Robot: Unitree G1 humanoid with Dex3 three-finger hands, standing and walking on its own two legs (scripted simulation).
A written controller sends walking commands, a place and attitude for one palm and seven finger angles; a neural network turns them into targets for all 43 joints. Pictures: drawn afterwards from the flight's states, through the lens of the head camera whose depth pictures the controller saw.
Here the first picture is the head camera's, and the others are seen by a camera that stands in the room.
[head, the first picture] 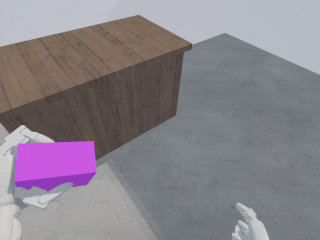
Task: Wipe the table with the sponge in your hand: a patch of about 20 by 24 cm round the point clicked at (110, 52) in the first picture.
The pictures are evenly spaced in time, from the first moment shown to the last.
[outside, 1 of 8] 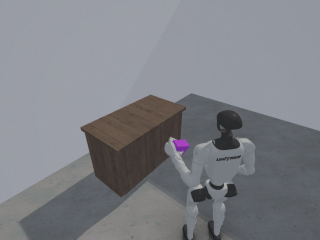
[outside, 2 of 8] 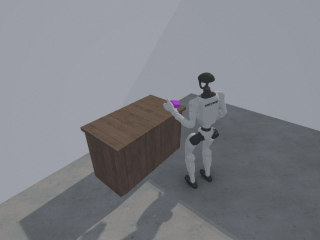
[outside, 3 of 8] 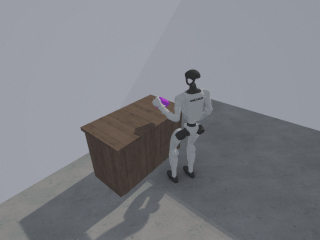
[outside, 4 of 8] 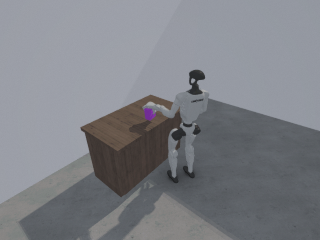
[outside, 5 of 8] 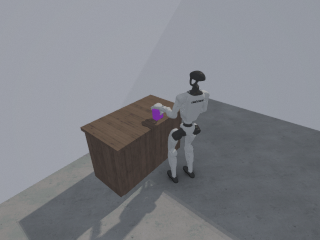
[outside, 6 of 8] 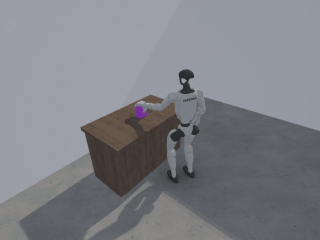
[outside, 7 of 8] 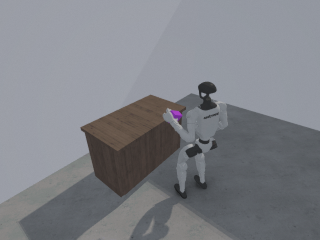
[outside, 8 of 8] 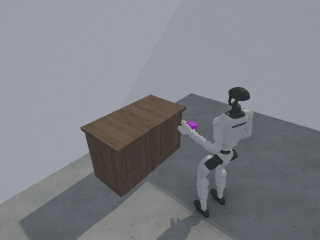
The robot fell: no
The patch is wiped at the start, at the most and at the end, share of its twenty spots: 0.00 1.00 1.00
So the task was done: yes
